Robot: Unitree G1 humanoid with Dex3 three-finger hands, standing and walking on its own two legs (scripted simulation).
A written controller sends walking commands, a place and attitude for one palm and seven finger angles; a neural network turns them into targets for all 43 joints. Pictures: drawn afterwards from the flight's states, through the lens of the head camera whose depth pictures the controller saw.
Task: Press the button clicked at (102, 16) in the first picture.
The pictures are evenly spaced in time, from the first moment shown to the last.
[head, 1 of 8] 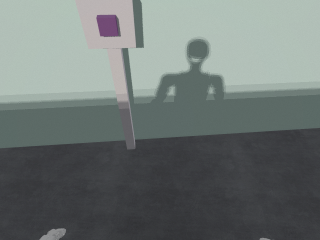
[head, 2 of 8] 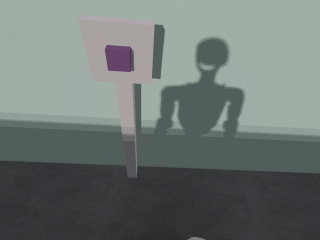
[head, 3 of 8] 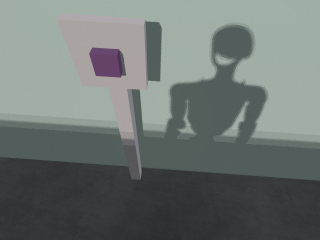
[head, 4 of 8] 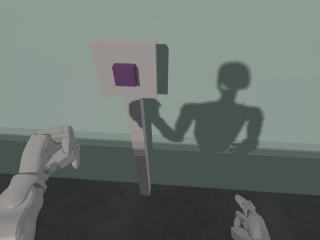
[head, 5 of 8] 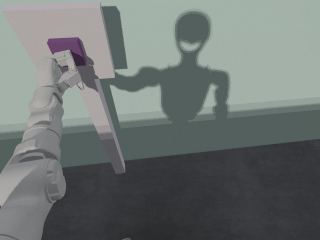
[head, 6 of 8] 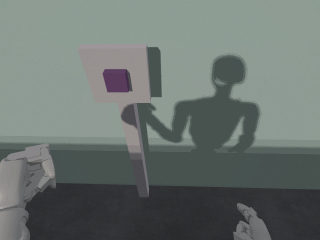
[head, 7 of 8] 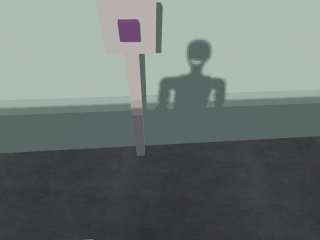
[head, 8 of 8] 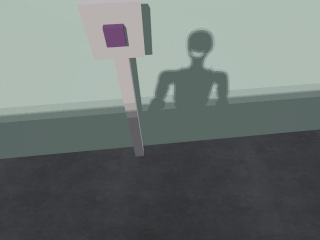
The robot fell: no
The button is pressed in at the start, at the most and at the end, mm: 0 13 0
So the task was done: yes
